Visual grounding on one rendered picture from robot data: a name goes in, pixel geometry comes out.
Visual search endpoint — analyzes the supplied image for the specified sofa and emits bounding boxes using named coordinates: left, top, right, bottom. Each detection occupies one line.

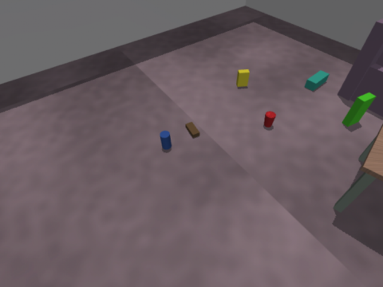
left=338, top=19, right=383, bottom=117

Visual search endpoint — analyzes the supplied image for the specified coffee table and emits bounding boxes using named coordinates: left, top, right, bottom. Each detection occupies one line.
left=333, top=124, right=383, bottom=213

